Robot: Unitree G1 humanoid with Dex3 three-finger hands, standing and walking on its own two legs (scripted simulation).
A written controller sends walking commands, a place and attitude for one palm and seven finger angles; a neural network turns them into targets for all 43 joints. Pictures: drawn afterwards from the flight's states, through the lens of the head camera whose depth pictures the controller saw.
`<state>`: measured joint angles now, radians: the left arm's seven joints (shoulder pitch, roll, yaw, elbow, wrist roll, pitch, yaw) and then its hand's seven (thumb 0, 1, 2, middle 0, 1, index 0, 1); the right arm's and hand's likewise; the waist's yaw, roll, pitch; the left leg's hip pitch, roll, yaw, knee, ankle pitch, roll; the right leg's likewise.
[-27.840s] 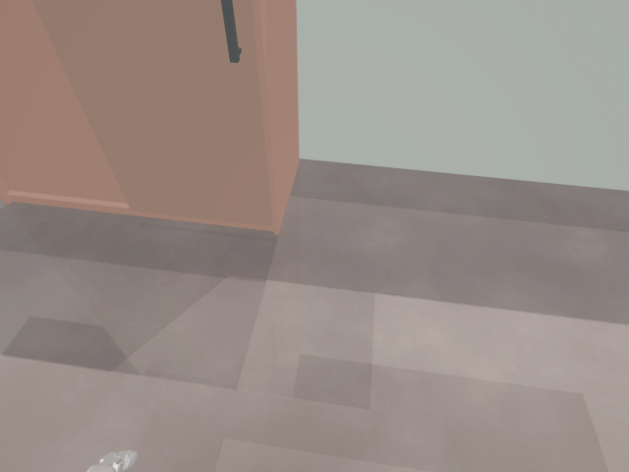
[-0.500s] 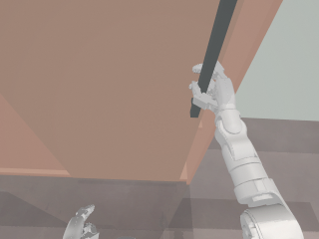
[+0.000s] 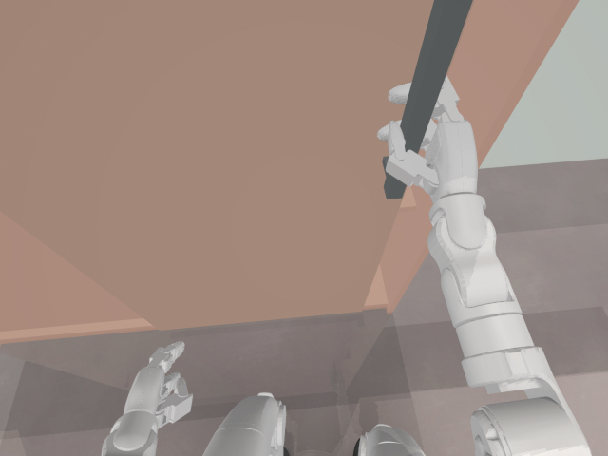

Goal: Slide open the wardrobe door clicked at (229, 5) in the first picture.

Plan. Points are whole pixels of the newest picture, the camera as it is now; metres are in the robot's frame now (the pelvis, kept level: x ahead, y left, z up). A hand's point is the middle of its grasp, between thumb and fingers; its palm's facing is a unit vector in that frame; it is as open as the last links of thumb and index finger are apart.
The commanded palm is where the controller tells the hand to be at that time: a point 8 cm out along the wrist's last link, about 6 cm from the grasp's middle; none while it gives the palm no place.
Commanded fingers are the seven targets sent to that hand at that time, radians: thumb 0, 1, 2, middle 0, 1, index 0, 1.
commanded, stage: step sideways, sliding the door along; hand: right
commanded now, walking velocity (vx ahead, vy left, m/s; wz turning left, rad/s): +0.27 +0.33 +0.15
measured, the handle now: (417, 84) +0.47 -0.12 +0.19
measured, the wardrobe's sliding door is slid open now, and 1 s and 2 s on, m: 0.09 0.36 0.48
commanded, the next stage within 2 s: stop walking and hold the door there in 1.84 s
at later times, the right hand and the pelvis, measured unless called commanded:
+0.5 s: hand (307, 157) +0.42 +0.00 +0.14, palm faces +0.23 +0.97 -0.02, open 6.3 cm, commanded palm +0.38 +0.03 +0.15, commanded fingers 0.00 -0.90 -0.90 0.45 1.40 0.45 1.40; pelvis +0.04 +0.17 +0.00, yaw -5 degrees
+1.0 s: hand (150, 169) +0.40 +0.18 +0.14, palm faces +0.24 +0.97 -0.09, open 6.2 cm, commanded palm +0.36 +0.20 +0.14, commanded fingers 0.00 -0.90 -0.90 0.45 1.40 0.45 1.40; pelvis +0.08 +0.32 +0.00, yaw +0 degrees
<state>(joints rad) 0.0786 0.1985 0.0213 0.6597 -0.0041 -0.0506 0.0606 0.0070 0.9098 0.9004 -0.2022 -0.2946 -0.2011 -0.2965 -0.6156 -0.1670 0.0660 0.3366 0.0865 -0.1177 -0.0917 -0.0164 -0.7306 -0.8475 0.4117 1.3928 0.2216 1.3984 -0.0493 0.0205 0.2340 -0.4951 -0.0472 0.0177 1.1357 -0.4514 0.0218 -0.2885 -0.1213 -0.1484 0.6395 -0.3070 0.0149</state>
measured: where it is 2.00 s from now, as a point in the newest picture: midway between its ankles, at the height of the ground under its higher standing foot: outside the picture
